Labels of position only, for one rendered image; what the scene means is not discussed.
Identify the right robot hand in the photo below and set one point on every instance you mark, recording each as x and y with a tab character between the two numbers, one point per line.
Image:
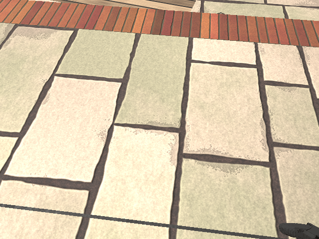
299	231

